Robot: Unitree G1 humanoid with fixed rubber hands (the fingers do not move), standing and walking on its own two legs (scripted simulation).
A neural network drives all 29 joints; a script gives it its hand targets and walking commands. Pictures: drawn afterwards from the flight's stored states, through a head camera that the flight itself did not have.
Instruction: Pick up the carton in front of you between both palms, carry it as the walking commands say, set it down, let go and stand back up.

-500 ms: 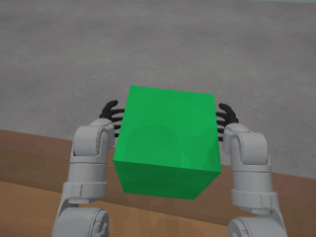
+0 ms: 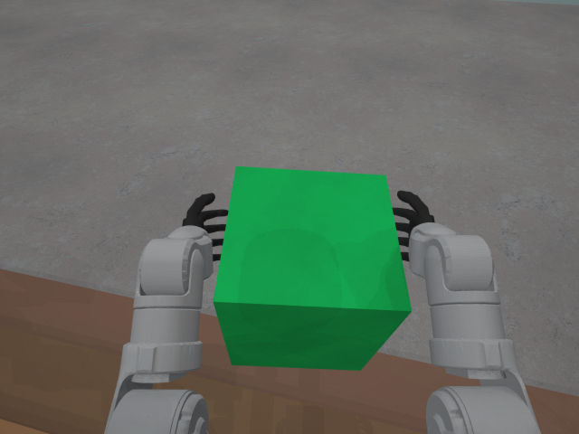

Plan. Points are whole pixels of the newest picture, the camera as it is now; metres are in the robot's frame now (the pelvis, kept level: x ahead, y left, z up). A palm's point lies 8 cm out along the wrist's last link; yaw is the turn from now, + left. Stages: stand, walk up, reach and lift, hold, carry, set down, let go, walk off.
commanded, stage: carry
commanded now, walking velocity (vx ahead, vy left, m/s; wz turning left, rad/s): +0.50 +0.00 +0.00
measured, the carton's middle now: (303, 276) +0.36 +0.02 +0.03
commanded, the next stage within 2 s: none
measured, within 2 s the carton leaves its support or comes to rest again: neither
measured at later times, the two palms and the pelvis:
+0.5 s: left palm (247, 163) +0.70 +0.16 -0.02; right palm (377, 176) +0.67 -0.13 -0.02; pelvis +0.34 +0.04 -0.11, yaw +0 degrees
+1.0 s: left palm (257, 132) +1.01 +0.18 -0.13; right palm (350, 133) +1.04 -0.11 -0.14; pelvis +0.68 +0.01 -0.22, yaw +0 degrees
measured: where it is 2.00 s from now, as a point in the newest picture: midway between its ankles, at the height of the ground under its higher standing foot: (299, 245)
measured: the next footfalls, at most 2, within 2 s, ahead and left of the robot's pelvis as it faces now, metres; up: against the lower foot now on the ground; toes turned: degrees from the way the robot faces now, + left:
left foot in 0.34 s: +0.40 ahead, +0.08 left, -0.11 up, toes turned +1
right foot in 0.76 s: +0.66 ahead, -0.04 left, -0.22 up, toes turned -1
